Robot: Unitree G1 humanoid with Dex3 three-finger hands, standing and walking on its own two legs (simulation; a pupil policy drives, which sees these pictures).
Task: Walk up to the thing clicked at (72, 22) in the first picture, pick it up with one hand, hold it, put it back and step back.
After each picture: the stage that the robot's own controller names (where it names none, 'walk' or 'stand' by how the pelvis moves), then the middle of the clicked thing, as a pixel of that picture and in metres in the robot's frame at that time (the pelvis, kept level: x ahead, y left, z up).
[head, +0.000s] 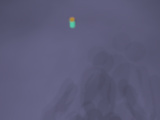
stand; (72, 22) +1.78 +0.21 -0.72
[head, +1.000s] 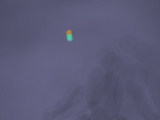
walk; (69, 35) +1.65 +0.32 -0.72
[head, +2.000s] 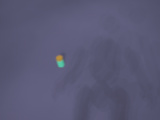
walk; (60, 61) +1.09 +0.37 -0.72
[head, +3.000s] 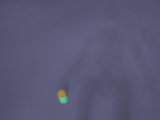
walk; (62, 96) +0.71 +0.32 -0.72
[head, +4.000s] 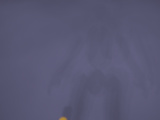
walk; out of the picture +0.48 +0.22 -0.71
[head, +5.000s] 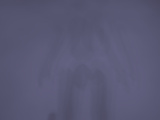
stand; out of the picture +0.39 +0.25 -0.71
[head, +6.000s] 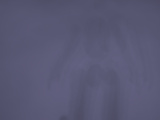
stand; out of the picture +0.37 +0.20 -0.71
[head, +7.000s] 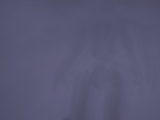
stand; out of the picture +0.37 +0.18 -0.72
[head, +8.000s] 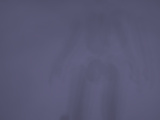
stand; out of the picture +0.35 +0.19 -0.72
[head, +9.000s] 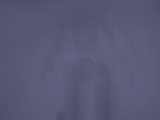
stand; out of the picture +0.36 +0.23 -0.71
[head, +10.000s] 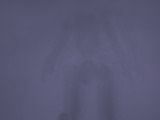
stand; out of the picture +0.36 +0.20 -0.71
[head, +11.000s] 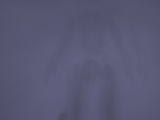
stand; out of the picture +0.35 +0.20 -0.71
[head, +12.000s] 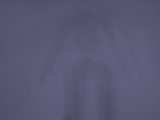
stand; out of the picture +0.33 +0.16 -0.71
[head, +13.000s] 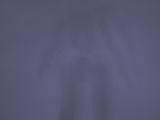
stand; out of the picture +0.38 +0.16 -0.71
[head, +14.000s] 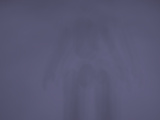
stand; out of the picture +0.33 +0.17 -0.73
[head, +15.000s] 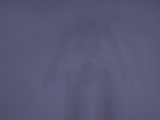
stand; out of the picture +0.34 +0.17 -0.73
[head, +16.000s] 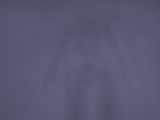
stand; out of the picture +0.34 +0.16 -0.73
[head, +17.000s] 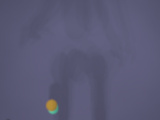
go down; (52, 106) +0.37 +0.18 -0.58
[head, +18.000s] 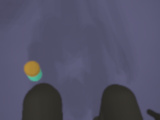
go down; (33, 71) +0.41 +0.23 -0.32
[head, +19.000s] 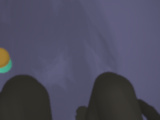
close in; (0, 61) +0.40 +0.26 -0.25
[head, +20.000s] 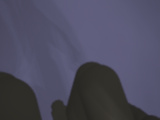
close; out of the picture +0.39 +0.28 -0.22
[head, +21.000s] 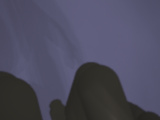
lift; out of the picture +0.38 +0.29 -0.22
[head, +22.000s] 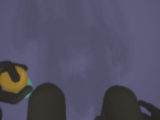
lift; (18, 83) +0.31 +0.24 -0.06
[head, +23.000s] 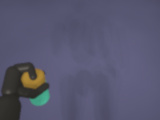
hold; (36, 87) +0.33 +0.17 +0.04
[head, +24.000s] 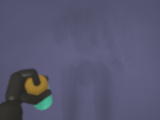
hold; (39, 92) +0.32 +0.17 -0.01
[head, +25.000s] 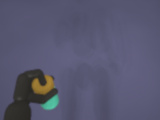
crouch; (46, 92) +0.33 +0.15 -0.01
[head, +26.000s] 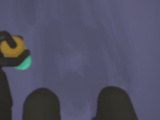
crouch; (17, 54) +0.43 +0.22 -0.09
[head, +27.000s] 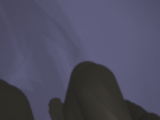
lower; out of the picture +0.41 +0.30 -0.22
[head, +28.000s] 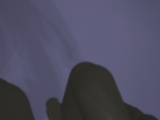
lower; out of the picture +0.41 +0.31 -0.22
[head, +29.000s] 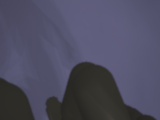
lower; out of the picture +0.41 +0.31 -0.23
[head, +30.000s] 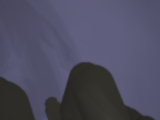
lower; out of the picture +0.41 +0.31 -0.23
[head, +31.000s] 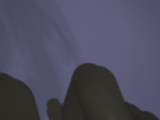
loosen; out of the picture +0.40 +0.30 -0.23
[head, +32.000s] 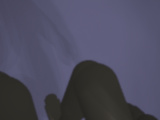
rise; out of the picture +0.40 +0.30 -0.23
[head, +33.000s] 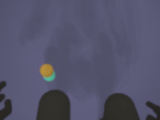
walk; (48, 72) +0.44 +0.21 -0.41
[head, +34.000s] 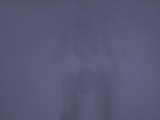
stand; out of the picture +0.37 +0.16 -0.66
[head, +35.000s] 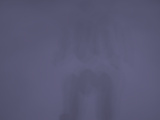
stand; out of the picture +0.38 +0.17 -0.67
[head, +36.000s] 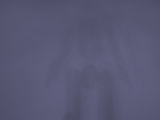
stand; out of the picture +0.39 +0.16 -0.71
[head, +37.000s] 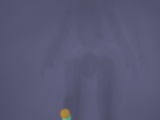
walk; (65, 115) +0.43 +0.17 -0.70
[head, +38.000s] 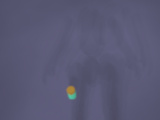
walk; (71, 92) +0.61 +0.19 -0.70
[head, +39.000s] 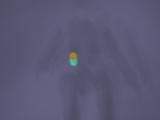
walk; (73, 59) +0.93 +0.13 -0.69
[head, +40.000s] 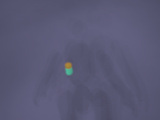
stand; (68, 68) +1.02 +0.20 -0.70
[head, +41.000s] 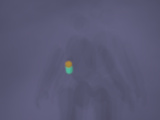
stand; (69, 67) +1.02 +0.20 -0.73
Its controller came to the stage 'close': yes
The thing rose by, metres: 0.71
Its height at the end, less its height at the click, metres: +0.00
